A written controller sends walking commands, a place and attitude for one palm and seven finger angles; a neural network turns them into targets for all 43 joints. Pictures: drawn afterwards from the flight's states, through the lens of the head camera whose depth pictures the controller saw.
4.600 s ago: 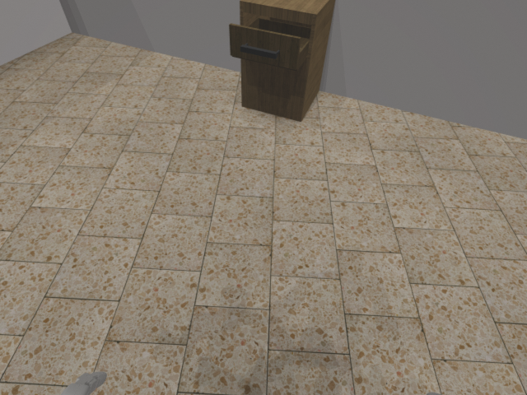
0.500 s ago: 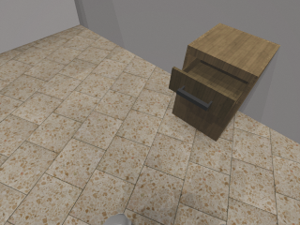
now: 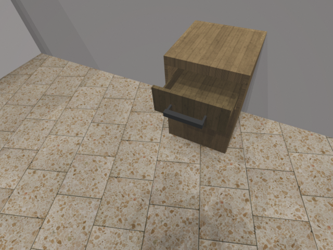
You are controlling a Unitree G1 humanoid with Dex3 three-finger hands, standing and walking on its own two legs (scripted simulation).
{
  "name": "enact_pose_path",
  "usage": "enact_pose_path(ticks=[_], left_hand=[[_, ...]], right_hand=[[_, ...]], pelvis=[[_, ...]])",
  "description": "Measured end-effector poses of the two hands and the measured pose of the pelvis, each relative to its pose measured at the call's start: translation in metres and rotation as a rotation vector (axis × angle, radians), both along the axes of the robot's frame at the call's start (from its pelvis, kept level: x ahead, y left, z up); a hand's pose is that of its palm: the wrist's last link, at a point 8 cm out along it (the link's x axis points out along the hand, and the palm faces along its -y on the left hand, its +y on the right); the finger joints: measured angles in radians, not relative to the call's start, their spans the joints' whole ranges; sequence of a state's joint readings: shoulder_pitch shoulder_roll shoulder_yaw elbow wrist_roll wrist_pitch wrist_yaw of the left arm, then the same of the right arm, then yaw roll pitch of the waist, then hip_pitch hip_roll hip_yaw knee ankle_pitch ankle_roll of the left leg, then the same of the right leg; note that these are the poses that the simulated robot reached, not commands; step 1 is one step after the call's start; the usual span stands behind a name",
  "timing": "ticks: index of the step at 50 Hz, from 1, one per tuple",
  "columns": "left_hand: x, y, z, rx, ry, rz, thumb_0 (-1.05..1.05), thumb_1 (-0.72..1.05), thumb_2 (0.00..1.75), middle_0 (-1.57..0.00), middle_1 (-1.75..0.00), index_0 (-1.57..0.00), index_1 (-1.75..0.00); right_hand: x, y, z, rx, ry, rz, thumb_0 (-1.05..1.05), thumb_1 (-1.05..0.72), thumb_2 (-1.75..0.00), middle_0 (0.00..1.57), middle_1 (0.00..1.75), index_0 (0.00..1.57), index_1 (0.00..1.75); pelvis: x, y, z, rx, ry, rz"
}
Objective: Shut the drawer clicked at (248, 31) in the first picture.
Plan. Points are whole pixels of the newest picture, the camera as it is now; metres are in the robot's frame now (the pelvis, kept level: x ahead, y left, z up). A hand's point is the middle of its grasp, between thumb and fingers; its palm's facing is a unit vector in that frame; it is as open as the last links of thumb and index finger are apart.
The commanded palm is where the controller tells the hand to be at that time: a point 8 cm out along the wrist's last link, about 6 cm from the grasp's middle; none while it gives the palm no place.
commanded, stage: turn to face it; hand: left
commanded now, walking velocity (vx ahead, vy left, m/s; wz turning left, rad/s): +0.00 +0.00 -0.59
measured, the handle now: (185, 115) +0.72 -0.02 -0.23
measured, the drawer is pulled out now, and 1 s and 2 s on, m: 0.19 0.19 0.19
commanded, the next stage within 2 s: take the last steps up to it in 0.58 s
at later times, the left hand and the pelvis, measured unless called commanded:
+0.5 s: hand out of the picture +0.11 +0.23 -0.16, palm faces -0.12 -0.97 -0.21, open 7.4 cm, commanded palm none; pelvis +0.01 +0.04 +0.01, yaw -12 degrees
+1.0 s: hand out of the picture +0.14 +0.15 -0.15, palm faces -0.38 -0.90 -0.20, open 7.4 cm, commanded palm none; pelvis +0.00 +0.01 +0.01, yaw -21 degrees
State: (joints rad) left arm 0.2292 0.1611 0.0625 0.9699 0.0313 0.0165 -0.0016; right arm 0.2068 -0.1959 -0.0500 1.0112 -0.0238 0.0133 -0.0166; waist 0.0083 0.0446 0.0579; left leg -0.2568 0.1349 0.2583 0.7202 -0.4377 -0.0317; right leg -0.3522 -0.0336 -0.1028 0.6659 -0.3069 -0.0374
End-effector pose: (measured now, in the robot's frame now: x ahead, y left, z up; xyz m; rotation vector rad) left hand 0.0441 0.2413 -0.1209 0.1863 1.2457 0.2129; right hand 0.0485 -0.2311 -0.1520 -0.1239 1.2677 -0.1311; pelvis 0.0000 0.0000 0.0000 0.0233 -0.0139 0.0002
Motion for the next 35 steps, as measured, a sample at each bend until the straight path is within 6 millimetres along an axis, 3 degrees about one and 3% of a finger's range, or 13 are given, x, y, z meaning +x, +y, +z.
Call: enact_pose_path(ticks=[6, 12, 17, 22, 26, 35], left_hand=[[0.022, -0.013, 0.013, 0.009, -0.003, -0.04, 0.0, 0.91, 0.9, -0.2, -0.3, -0.2, -0.3], [0.035, -0.014, 0.017, 0.002, 0.012, -0.093, 0.01, 0.91, 0.9, -0.2, -0.3, -0.2, -0.3], [0.044, -0.003, 0.013, -0.01, 0.008, -0.13, 0.01, 0.91, 0.9, -0.2, -0.3, -0.2, -0.3], [0.054, 0.017, 0.002, -0.028, 0.005, -0.165, 0.01, 0.91, 0.9, -0.2, -0.3, -0.2, -0.3], [0.066, 0.037, -0.012, -0.048, 0.002, -0.192, 0.01, 0.91, 0.9, -0.2, -0.3, -0.2, -0.3], [0.081, 0.051, -0.004, -0.048, 0.028, -0.282, 0.01, 0.91, 0.9, -0.19, -0.3, -0.19, -0.3]], right_hand=[[-0.002, -0.024, 0.014, -0.027, 0.038, -0.046, 0.0, -0.91, -0.9, 0.2, 0.3, 0.19, 0.3], [0.008, -0.035, 0.028, -0.06, -0.019, -0.095, 0.0, -0.91, -0.9, 0.2, 0.3, 0.19, 0.3], [0.014, -0.03, 0.037, -0.087, -0.066, -0.124, 0.0, -0.91, -0.9, 0.2, 0.3, 0.19, 0.3], [0.014, -0.013, 0.047, -0.119, -0.111, -0.15, 0.0, -0.91, -0.9, 0.2, 0.3, 0.19, 0.3], [-0.002, 0.008, 0.053, -0.151, -0.128, -0.176, 0.0, -0.91, -0.9, 0.2, 0.3, 0.19, 0.3], [-0.065, 0.045, 0.06, -0.133, -0.014, -0.265, 0.0, -0.91, -0.9, 0.21, 0.3, 0.2, 0.3]], pelvis=[[0.005, -0.011, 0.013, 0.007, 0.014, -0.039], [0.008, -0.01, 0.02, 0.008, 0.026, -0.096], [0.008, 0.001, 0.019, -0.004, 0.023, -0.144], [0.006, 0.021, 0.016, -0.023, 0.022, -0.189], [0.004, 0.039, 0.01, -0.034, 0.014, -0.22], [0.002, 0.055, 0.024, -0.049, 0.02, -0.297]])
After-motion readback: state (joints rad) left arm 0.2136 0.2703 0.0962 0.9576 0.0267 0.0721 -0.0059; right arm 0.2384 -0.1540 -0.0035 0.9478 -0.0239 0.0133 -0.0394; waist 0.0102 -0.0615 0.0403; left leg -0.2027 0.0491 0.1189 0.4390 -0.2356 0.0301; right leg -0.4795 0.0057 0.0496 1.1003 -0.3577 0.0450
